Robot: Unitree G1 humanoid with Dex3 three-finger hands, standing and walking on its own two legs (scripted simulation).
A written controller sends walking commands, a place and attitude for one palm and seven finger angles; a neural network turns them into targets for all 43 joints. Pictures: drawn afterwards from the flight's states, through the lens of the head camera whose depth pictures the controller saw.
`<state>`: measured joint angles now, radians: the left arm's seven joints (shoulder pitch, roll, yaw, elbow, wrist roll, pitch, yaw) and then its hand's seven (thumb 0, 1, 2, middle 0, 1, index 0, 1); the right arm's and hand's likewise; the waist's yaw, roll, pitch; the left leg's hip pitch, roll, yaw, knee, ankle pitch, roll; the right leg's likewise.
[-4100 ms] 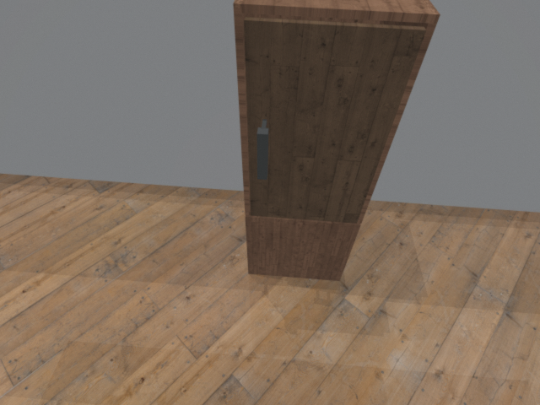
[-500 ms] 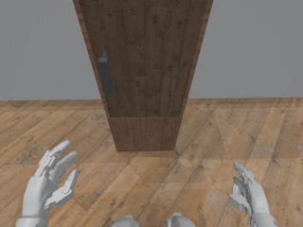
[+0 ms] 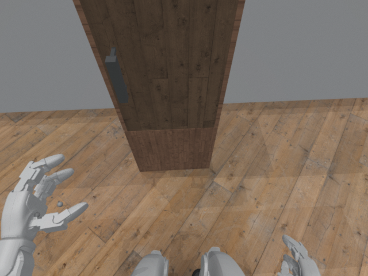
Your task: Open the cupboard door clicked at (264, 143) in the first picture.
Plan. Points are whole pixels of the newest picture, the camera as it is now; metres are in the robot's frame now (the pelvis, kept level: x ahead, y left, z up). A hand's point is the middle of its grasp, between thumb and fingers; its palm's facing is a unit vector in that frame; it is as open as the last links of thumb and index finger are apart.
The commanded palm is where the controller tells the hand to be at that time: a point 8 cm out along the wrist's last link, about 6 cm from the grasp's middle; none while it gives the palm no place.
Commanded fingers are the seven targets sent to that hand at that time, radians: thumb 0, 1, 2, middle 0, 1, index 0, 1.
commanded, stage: raise the hand with hooked fingers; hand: left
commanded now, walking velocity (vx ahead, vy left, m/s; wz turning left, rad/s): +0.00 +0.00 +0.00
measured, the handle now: (118, 76) +0.61 +0.21 +0.04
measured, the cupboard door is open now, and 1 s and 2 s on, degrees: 0 0 0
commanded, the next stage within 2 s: move the hooked fingers beside the handle in 1.24 s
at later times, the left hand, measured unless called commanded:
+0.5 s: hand (35, 185) +0.28 +0.30 +0.05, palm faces +0.10 -0.99 -0.05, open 13.8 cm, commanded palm +0.26 +0.35 +0.05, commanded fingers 0.00 -0.50 0.30 -0.30 -1.20 -0.30 -1.20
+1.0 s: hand (25, 171) +0.31 +0.33 +0.06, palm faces +0.09 -1.00 -0.04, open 14.0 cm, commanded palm +0.28 +0.38 +0.06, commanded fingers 0.00 -0.50 0.30 -0.30 -1.20 -0.30 -1.20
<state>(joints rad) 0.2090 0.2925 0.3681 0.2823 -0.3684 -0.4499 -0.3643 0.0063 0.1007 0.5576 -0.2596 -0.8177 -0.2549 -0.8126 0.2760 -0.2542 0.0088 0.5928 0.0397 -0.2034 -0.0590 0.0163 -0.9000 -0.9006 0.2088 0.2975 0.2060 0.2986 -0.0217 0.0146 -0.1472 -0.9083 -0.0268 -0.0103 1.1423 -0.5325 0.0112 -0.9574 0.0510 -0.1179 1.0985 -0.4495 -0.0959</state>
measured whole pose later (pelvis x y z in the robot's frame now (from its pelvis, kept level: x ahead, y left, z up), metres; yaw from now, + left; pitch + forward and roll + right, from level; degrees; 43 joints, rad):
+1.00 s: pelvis +0.01 +0.06 +0.02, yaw -1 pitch +16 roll -3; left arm -0.03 0.39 0.42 0.46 -0.34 -0.40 -0.42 -0.01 -0.50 0.30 -0.30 -1.20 -0.30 -1.20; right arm 0.29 -0.28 0.02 0.55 0.03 -0.13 -0.06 0.01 -0.90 -0.90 0.21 0.30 0.21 0.30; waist -0.02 0.01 -0.13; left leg -0.84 -0.06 0.01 1.07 -0.52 0.09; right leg -0.86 0.03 -0.09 0.98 -0.41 -0.03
